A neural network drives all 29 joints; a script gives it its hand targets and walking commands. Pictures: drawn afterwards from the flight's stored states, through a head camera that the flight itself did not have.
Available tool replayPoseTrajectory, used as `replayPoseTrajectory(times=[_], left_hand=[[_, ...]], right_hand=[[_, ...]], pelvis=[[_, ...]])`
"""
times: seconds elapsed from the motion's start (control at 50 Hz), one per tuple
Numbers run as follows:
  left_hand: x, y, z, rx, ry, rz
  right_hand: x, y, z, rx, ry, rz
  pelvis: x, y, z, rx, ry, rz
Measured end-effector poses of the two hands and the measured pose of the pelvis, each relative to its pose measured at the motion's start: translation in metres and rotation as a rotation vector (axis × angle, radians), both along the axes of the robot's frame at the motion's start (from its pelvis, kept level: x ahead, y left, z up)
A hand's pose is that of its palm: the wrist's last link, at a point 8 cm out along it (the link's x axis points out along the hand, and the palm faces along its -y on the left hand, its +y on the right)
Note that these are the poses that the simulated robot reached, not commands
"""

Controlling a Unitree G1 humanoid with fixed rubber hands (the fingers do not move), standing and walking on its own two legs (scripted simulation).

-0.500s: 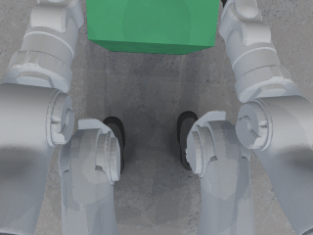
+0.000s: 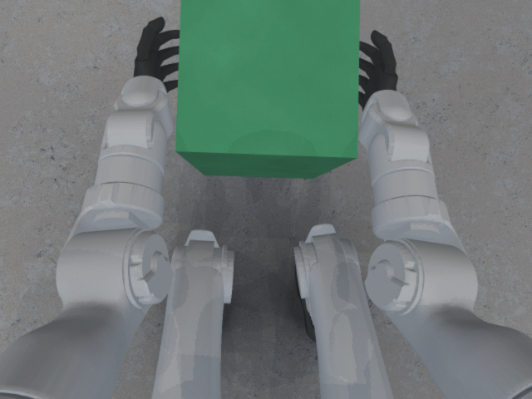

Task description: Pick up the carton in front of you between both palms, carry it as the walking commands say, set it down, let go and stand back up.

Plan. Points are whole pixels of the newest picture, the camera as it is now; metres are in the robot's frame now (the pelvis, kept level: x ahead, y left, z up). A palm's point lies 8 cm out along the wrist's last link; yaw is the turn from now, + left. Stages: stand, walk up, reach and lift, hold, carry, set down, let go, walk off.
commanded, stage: reach and lift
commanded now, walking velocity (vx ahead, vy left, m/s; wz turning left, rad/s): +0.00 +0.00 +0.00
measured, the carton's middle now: (264, 104) +0.52 -0.01 -0.14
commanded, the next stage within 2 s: none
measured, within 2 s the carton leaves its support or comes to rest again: neither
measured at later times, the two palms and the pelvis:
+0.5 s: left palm (101, 51) +0.48 +0.14 +0.07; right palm (445, 62) +0.47 -0.16 +0.08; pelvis +0.02 +0.00 +0.12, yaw +0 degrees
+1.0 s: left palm out of the picture +0.43 +0.15 +0.23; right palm out of the picture +0.43 -0.15 +0.24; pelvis +0.08 +0.00 +0.27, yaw +0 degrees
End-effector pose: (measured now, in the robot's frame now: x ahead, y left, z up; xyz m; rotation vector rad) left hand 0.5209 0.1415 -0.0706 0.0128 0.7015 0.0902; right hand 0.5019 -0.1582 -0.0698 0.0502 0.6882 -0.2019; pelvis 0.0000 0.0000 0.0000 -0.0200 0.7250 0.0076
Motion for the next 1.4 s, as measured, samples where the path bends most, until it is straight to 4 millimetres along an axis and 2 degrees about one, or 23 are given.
replayPoseTrajectory(times=[0.1,0.24,0.4,0.56,0.84,1.1,1.26,1.4], left_hand=[[-0.009,-0.002,0.034,0.005,0.007,-0.005],[-0.015,-0.002,0.069,0.002,-0.006,0.004],[-0.027,0.001,0.112,-0.005,-0.012,0.021],[-0.043,0.001,0.164,-0.011,-0.006,0.031],[-0.071,0.003,0.256,-0.016,-0.004,0.049],[-0.095,0.005,0.334,-0.013,-0.01,0.059],[-0.109,0.006,0.381,-0.012,-0.017,0.065],[-0.121,0.007,0.421,-0.004,-0.036,0.067]], right_hand=[[-0.009,-0.002,0.034,-0.006,0.007,0.006],[-0.013,-0.003,0.07,-0.008,-0.005,0.013],[-0.021,0.0,0.113,-0.005,-0.011,0.021],[-0.035,0.0,0.166,0.002,-0.006,0.02],[-0.059,0.003,0.257,0.008,-0.004,0.03],[-0.08,0.004,0.335,0.006,-0.009,0.043],[-0.091,0.005,0.383,0.002,-0.016,0.055],[-0.1,0.006,0.422,-0.014,-0.035,0.076]], pelvis=[[-0.004,0.0,0.028,0.002,0.016,-0.001],[-0.001,0.0,0.057,0.009,0.027,-0.005],[0.013,-0.001,0.094,0.012,0.005,-0.003],[0.03,-0.001,0.139,0.012,-0.057,-0.003],[0.06,-0.002,0.222,0.017,-0.205,-0.005],[0.088,-0.003,0.291,0.019,-0.387,-0.004],[0.103,-0.003,0.325,0.021,-0.527,-0.003],[0.11,-0.004,0.343,0.022,-0.655,0.0]])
